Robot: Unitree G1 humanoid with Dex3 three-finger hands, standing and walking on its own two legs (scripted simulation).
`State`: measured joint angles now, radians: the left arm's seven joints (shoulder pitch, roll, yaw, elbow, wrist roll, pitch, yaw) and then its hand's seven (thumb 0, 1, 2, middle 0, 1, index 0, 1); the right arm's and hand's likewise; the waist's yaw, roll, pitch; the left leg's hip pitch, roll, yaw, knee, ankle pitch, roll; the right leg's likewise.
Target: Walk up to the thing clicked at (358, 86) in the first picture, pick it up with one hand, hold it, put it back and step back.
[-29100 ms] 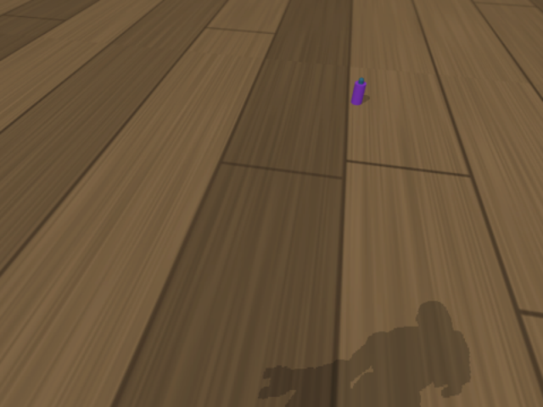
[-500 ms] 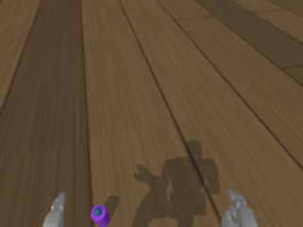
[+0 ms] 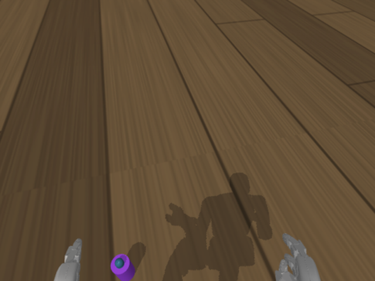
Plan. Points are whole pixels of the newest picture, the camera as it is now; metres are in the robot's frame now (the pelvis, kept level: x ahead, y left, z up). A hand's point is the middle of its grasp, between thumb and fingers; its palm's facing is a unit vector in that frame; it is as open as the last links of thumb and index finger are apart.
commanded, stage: home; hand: left
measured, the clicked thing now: (122, 267) +0.33 +0.27 -0.63
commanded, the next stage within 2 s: stand in 0.68 s
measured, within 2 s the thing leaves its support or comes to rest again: neither
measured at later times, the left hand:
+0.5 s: hand out of the picture +0.17 +0.19 -0.06, palm faces +0.10 -0.96 -0.28, open 17.5 cm
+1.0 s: hand out of the picture +0.17 +0.19 -0.05, palm faces +0.10 -0.95 -0.28, open 15.2 cm
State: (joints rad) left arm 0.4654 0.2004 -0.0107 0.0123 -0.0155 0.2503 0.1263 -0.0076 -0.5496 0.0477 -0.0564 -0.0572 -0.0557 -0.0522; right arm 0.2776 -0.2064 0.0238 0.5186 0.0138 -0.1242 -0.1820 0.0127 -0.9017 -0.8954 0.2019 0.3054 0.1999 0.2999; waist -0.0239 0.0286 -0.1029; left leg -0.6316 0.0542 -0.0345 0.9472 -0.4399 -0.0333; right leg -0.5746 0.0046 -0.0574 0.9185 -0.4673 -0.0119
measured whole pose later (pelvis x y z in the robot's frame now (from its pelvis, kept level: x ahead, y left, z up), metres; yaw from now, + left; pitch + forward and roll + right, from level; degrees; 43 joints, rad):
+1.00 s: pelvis +0.00 +0.01 +0.00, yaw +0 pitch +6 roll -2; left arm 0.46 0.21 -0.01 0.01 -0.01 0.26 0.13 -0.01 -0.25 0.35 -0.16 -0.22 -0.16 -0.21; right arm 0.28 -0.20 0.03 0.52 0.01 -0.13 -0.19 0.01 -0.90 -0.89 0.20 0.31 0.20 0.30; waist -0.02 0.03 -0.10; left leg -0.62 0.05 -0.03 0.95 -0.44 -0.02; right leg -0.56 0.00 -0.05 0.91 -0.46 0.00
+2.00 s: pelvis -0.03 +0.02 +0.06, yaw +0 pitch -4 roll +0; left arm 0.19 0.34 0.00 1.15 0.03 0.00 0.01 0.01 0.91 0.90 -0.21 -0.30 -0.20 -0.30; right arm 0.15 -0.33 -0.02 1.13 -0.02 0.01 0.01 0.00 -0.91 -0.89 0.20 0.30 0.20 0.30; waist 0.01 0.02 0.06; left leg -0.18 0.01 0.01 0.39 -0.14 0.00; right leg -0.16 -0.03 -0.02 0.41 -0.18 0.02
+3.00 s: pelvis +0.01 +0.02 +0.06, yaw -1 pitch -3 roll +0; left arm 0.10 0.33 0.01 1.17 0.01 -0.01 0.01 0.01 0.91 0.90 -0.21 -0.30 -0.20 -0.30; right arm 0.09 -0.33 -0.01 1.16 -0.01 -0.01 0.00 0.00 -0.91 -0.89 0.20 0.30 0.20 0.30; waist 0.00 0.00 0.06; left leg -0.10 0.02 0.03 0.32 -0.16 -0.01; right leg -0.08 -0.02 -0.01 0.31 -0.19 0.02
